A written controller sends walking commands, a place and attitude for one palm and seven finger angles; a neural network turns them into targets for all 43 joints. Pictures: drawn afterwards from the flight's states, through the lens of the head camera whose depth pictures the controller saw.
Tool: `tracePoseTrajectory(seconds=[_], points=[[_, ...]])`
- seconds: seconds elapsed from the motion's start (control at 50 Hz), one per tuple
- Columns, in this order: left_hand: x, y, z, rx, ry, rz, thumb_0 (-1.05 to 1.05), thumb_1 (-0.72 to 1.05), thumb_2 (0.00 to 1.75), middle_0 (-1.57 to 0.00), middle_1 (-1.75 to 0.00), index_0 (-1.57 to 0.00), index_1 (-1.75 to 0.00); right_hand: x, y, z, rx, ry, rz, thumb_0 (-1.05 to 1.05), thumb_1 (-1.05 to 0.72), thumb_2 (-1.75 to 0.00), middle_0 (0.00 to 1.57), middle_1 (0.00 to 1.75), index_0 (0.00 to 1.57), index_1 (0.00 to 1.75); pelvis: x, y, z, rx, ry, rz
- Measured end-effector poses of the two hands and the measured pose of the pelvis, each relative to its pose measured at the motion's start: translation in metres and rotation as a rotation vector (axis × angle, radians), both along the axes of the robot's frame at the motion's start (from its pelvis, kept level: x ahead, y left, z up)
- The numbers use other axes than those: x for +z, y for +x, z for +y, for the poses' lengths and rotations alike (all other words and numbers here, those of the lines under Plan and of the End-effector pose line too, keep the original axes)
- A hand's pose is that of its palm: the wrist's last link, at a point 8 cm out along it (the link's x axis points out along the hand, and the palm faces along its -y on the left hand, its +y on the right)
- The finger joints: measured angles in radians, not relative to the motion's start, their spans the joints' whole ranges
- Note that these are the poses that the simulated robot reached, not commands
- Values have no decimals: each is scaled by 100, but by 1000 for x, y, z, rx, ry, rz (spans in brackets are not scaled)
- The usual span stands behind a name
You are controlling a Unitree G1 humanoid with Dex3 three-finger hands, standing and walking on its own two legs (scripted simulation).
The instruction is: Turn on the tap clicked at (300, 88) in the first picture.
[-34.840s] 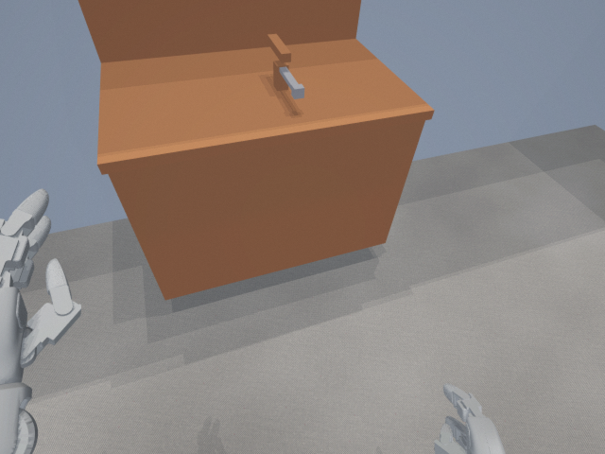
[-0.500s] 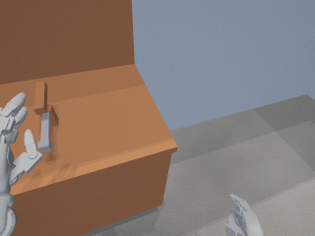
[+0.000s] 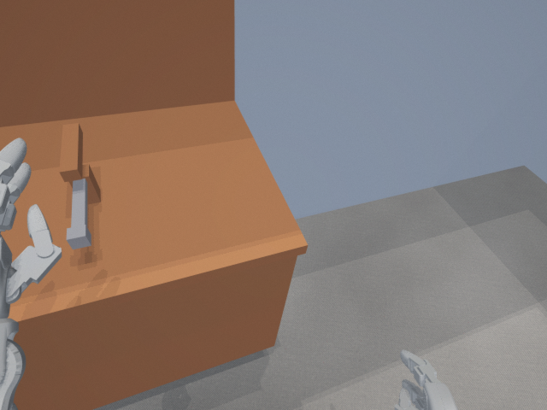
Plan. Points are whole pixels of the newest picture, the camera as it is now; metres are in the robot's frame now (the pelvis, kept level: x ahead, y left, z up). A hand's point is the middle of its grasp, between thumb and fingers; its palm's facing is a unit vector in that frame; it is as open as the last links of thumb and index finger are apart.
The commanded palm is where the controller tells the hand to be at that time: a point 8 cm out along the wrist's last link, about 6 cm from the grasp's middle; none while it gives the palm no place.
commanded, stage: come to a stop and stand still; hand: left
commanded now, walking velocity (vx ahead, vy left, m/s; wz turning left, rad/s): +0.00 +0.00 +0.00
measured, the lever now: (79, 237) +0.35 +0.36 +0.00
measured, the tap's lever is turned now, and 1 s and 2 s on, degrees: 0 0 0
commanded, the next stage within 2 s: look again from close up in 0.42 s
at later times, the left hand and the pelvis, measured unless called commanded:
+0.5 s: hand (75, 242) +0.24 +0.26 +0.16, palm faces +0.37 -0.86 -0.36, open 7.4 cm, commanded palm +0.18 +0.29 +0.17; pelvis +0.02 +0.01 +0.00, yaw +0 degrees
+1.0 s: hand (36, 204) +0.26 +0.29 +0.20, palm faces +0.48 -0.82 -0.31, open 7.4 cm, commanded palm +0.17 +0.29 +0.17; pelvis +0.00 +0.00 +0.00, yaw +2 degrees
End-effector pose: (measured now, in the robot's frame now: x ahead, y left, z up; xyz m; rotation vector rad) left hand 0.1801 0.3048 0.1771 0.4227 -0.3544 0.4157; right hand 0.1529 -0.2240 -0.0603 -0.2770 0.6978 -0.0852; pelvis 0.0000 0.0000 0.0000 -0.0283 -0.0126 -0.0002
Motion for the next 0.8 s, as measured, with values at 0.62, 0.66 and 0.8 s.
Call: tracePoseTrajectory(seconds=[0.62, 0.66, 0.8], points=[[-8, 13, -2, -39, -9, 109, 1, 89, 90, -21, -30, -21, -31, 3, 38, 19, -9, 34, -26, 2, -90, -90, 20, 30, 20, 30, 2, 20, 10, 1, -5, 1], [-11, 11, -1, -29, -21, 114, 1, 89, 90, -21, -30, -21, -31, 3, 35, 18, -10, 31, -21, 2, -90, -90, 20, 30, 20, 30, 2, 18, 10, 2, -6, 0], [-11, 10, -4, -32, -38, 101, 1, 89, 90, -21, -30, -21, -30, 1, 25, 15, -15, 17, -3, 2, -90, -90, 20, 30, 20, 30, 2, 14, 11, 5, -5, -5]])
